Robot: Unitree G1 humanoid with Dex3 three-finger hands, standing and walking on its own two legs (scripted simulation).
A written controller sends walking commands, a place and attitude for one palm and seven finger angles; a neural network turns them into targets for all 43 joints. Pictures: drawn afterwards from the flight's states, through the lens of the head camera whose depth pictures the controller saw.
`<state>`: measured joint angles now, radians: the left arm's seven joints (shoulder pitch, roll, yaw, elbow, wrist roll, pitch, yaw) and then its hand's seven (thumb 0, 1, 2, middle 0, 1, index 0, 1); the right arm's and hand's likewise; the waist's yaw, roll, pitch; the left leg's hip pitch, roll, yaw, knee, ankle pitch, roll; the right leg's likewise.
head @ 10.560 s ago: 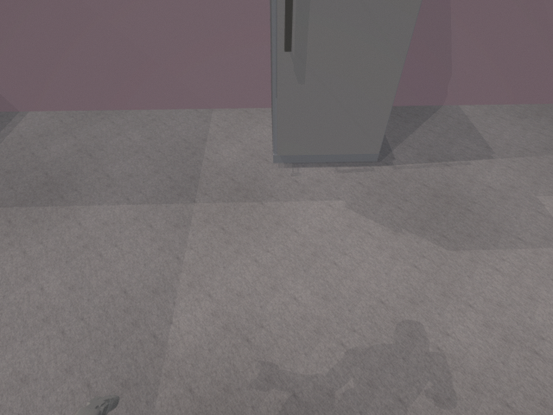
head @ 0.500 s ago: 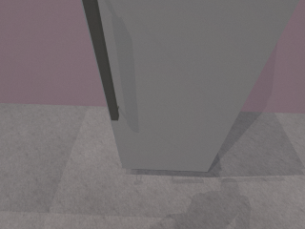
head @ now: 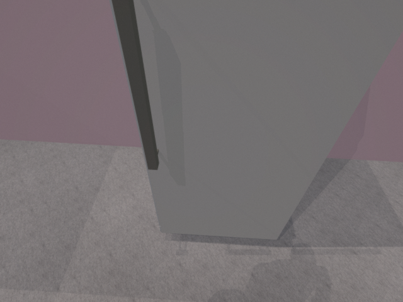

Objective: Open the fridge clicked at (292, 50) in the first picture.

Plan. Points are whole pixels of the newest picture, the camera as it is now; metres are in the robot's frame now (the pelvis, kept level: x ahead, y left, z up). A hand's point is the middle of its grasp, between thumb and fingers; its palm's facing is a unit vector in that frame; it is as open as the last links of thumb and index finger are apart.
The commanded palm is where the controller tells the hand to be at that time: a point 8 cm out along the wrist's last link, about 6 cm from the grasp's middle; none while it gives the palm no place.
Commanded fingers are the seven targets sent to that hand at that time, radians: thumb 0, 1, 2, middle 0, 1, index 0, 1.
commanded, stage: come to a stop and stand still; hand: left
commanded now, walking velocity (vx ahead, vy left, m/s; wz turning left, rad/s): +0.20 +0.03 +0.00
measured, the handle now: (143, 92) +0.52 +0.18 +0.15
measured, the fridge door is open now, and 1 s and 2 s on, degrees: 0 0 0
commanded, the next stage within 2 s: look again from close up in 1.60 s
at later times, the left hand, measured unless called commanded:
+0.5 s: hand out of the picture +0.13 +0.19 -0.18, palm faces +0.07 -0.97 -0.23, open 7.3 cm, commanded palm none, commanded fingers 0.00 0.90 0.90 -0.20 -0.30 -0.20 -0.30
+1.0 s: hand out of the picture +0.02 +0.20 -0.16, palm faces +0.04 -0.97 -0.22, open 7.4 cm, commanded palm none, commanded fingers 0.00 0.90 0.90 -0.20 -0.30 -0.20 -0.30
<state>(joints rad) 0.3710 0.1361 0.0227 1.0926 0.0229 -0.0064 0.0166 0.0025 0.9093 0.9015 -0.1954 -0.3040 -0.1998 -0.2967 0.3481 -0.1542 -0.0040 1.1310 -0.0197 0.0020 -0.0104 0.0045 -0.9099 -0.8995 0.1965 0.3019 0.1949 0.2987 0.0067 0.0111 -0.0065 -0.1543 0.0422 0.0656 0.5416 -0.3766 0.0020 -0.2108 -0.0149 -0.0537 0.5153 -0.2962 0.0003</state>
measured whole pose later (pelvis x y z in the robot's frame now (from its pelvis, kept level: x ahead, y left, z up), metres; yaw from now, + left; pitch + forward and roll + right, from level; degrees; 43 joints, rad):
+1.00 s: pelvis +0.03 +0.02 +0.01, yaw +1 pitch -2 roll +0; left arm 0.30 0.14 0.00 1.09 0.02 0.00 0.05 0.00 0.91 0.90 -0.19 -0.30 -0.20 -0.30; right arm 0.20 -0.18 -0.03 1.07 -0.01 0.01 -0.02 0.00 -0.93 -0.90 0.20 0.30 0.20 0.30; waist -0.01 0.02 0.04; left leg -0.20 0.02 0.12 0.45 -0.21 0.02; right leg -0.16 -0.02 -0.05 0.46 -0.27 0.00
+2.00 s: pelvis +0.04 +0.02 +0.01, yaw +1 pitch -1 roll +0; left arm 0.28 0.16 -0.02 1.09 0.02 -0.01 0.03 0.00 0.91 0.90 -0.20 -0.30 -0.20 -0.30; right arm 0.22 -0.17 0.01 1.11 -0.01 -0.02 -0.02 0.01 -0.92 -0.90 0.20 0.30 0.20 0.30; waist 0.00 -0.02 0.03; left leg -0.21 0.02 0.13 0.44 -0.23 0.02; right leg -0.17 -0.02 -0.04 0.46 -0.28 -0.01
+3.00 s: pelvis +0.00 -0.01 -0.06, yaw +5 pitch +8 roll -1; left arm 0.47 0.23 0.26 0.15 -0.33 -0.54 -0.39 0.01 0.52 0.74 -0.23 -0.55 -0.23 -0.55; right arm 0.18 -0.29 -0.06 0.55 0.03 -0.28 -0.05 0.01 -0.91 -0.90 0.20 0.30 0.20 0.30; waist 0.05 -0.02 -0.09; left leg -0.76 0.06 0.01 1.04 -0.42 -0.02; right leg -0.68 -0.01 -0.15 1.03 -0.51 -0.07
